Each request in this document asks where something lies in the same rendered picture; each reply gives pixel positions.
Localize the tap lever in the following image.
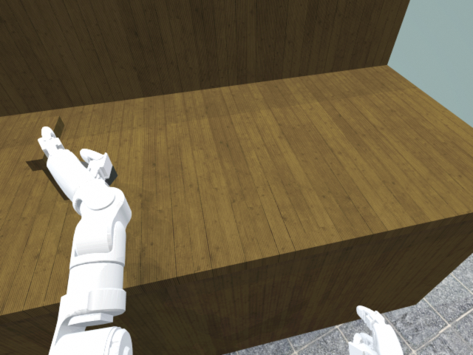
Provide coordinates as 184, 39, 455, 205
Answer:
80, 161, 118, 186

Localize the left robot upper arm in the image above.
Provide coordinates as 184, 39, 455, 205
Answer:
51, 326, 133, 355

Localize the counter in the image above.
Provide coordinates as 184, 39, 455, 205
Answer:
0, 0, 473, 355

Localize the left robot forearm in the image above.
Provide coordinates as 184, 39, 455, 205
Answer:
49, 179, 132, 355

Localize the robot left hand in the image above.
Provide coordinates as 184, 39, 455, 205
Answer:
38, 126, 112, 201

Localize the robot right hand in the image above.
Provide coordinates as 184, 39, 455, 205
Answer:
348, 305, 404, 355

